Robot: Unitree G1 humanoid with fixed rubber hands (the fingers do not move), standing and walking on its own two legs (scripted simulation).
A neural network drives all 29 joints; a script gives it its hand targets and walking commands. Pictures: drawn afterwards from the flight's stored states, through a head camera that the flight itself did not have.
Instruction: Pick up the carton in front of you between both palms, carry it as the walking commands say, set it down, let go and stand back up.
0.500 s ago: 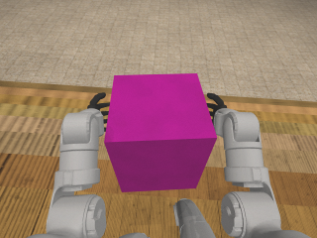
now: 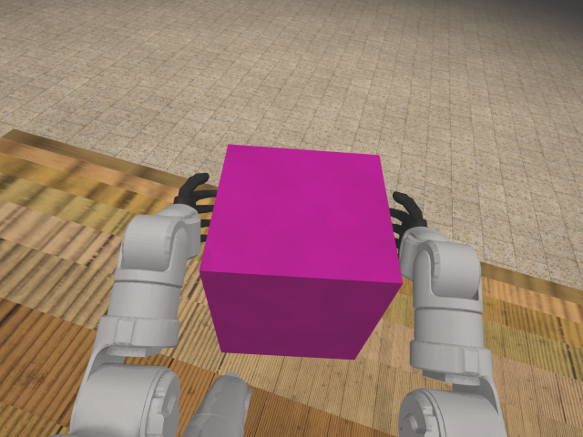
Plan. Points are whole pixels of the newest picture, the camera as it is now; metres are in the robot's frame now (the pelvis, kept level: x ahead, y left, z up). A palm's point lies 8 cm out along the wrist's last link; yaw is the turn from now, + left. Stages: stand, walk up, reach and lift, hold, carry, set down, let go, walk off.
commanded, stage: carry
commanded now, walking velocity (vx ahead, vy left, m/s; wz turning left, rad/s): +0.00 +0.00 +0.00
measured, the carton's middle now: (295, 259) +0.35 +0.04 +0.04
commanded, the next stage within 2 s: none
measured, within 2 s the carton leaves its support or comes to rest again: neither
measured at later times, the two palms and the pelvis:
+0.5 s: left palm (216, 177) +0.66 +0.25 -0.13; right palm (338, 198) +0.65 -0.05 -0.12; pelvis +0.33 +0.11 -0.17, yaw -2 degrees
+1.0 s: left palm (239, 144) +0.98 +0.26 -0.26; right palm (329, 154) +0.99 -0.04 -0.27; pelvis +0.65 +0.08 -0.36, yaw +0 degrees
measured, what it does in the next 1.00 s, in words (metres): goes down: left foot 0.18 m lower, then right foot 0.18 m lower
